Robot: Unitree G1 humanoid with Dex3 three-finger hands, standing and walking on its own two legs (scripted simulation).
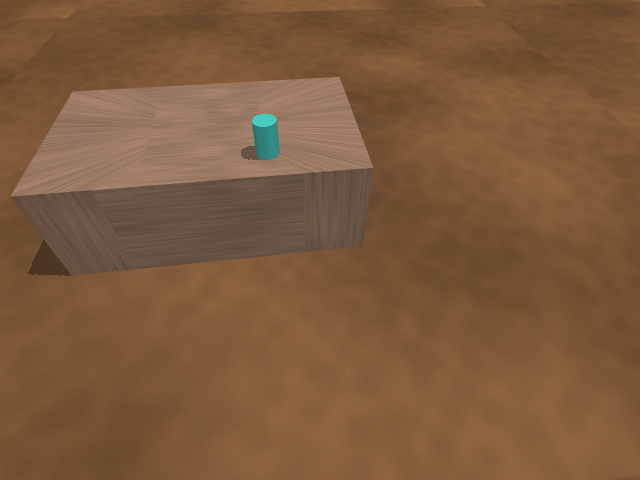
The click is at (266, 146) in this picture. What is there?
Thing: squat round
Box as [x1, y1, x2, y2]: [252, 114, 279, 159]
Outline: 260,114 252,119 256,154 260,158 270,159 275,157 279,152 276,119 274,116 270,114
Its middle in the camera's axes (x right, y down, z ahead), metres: -0.19 -0.37 +1.36
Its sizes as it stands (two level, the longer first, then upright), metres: 0.084 0.084 0.133
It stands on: a support 0.42 m high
